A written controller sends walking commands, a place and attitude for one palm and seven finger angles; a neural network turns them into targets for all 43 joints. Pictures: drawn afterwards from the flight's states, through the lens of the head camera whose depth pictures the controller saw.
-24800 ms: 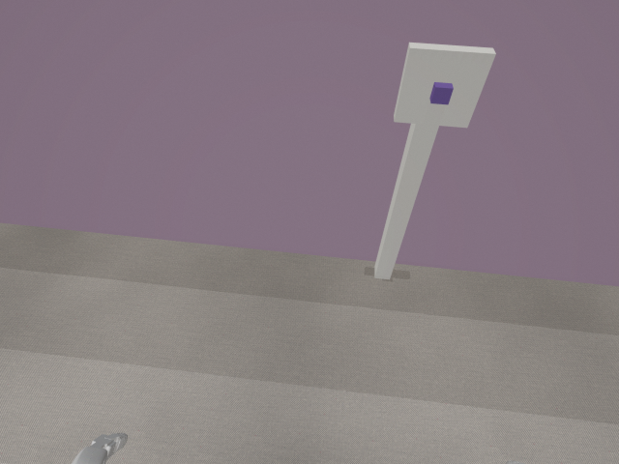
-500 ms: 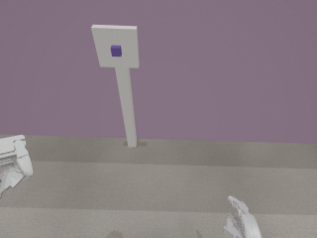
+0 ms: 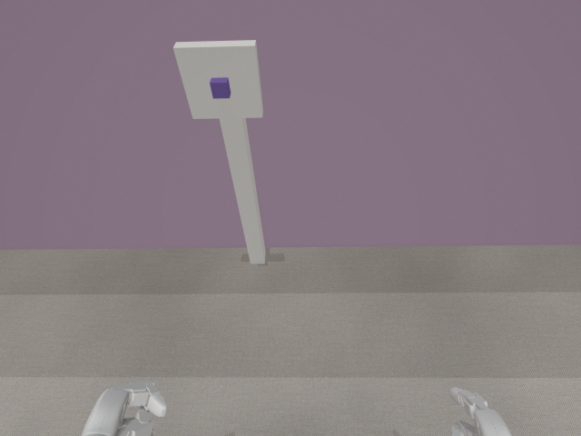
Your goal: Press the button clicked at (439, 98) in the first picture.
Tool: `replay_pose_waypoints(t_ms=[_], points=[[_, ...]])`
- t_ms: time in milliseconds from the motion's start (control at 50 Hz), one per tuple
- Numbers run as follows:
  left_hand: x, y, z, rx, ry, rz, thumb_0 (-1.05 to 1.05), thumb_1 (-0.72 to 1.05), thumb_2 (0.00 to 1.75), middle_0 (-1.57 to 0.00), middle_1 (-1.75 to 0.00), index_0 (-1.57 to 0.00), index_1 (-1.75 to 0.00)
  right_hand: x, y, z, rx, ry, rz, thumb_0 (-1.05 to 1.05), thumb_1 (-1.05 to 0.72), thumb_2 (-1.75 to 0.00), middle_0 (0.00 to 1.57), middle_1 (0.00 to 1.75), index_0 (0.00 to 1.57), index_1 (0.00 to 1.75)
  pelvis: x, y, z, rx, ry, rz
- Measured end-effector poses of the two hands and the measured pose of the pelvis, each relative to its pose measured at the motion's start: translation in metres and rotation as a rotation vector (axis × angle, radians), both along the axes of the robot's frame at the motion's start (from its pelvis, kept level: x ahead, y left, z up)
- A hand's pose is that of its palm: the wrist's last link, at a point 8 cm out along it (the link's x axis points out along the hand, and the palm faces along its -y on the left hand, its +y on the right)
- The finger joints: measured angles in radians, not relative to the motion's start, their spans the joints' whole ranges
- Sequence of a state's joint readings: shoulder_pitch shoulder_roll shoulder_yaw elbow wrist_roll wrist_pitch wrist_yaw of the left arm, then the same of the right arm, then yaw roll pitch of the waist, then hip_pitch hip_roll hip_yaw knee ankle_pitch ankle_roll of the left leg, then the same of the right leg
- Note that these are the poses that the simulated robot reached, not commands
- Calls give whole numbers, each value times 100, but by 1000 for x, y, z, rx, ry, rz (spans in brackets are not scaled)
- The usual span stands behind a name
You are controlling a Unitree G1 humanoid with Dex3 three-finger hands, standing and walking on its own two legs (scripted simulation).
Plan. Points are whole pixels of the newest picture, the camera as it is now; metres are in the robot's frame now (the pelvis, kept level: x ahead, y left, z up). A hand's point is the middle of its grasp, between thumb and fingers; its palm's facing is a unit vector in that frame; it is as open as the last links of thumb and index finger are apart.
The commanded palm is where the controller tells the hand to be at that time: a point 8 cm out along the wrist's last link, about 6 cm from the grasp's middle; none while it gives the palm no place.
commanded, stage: let the arm hang, fingers relaxed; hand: left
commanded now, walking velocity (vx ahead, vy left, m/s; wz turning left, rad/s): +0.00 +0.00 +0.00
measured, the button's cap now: (220, 87) +0.83 +0.19 +0.05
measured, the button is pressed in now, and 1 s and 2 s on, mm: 0 0 0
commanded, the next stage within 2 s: stand and wait in 0.90 s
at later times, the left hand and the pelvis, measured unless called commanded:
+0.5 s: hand out of the picture -0.04 +0.20 -0.16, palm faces +0.03 -0.96 -0.26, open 6.6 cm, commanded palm none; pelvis -0.01 +0.00 +0.01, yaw +0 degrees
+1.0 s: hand out of the picture +0.01 +0.16 -0.16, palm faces +0.02 -0.98 -0.19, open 7.3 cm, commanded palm none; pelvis +0.01 -0.01 +0.01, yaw +0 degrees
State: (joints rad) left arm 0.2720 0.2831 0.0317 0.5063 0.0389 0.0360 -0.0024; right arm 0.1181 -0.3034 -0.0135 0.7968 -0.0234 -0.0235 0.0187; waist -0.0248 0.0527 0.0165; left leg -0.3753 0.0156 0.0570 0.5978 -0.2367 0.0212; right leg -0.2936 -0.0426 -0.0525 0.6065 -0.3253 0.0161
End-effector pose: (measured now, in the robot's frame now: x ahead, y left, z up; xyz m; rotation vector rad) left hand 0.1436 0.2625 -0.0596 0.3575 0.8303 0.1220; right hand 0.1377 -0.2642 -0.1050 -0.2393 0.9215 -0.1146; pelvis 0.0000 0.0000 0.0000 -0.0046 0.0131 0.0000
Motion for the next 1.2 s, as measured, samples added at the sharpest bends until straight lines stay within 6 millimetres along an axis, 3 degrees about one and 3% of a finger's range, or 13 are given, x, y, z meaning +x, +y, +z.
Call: replay_pose_waypoints(t_ms=[60,120,260,360,440,560,800,1200], points=[[-46,-22,-46,-96,207,37,2,91,89,-109,-129,-108,-128,-34,-3,-4,-24,114,-22,1,-90,-90,20,30,20,30,-3,-3,1,3,-12,3],[-90,-30,-70,-124,352,97,2,91,89,-98,-120,-99,-118,-70,-2,-7,-38,241,-41,1,-90,-90,20,30,20,30,-6,-6,3,-5,-21,10],[-167,-19,-74,-127,547,215,2,91,89,-74,-94,-74,-92,-134,12,-18,-7,449,-83,1,-90,-90,19,30,20,30,-10,-6,8,-20,-29,20],[-194,-14,-66,-106,620,250,1,91,89,-57,-73,-56,-72,-153,27,-27,43,492,-107,1,-90,-90,20,30,20,30,-10,-2,10,-16,-32,15],[-196,-12,-63,-95,623,262,1,91,89,-43,-57,-42,-56,-158,37,-32,74,497,-117,0,-90,-90,20,30,20,30,-9,-1,11,-11,-35,10],[-179,-20,-64,-102,586,247,1,91,89,-28,-40,-28,-39,-156,43,-35,98,483,-131,0,-90,-90,20,30,20,30,-8,-1,12,-4,-37,3],[-140,-53,-73,-174,526,198,1,91,89,-21,-31,-20,-30,-151,41,-31,93,480,-155,0,-90,-90,19,30,20,30,0,-7,13,0,-33,-4],[-144,-53,-70,-155,572,231,1,91,89,-20,-30,-20,-30,-136,34,-31,91,494,-152,0,-90,-90,19,30,20,30,12,-15,15,0,-37,-2]])
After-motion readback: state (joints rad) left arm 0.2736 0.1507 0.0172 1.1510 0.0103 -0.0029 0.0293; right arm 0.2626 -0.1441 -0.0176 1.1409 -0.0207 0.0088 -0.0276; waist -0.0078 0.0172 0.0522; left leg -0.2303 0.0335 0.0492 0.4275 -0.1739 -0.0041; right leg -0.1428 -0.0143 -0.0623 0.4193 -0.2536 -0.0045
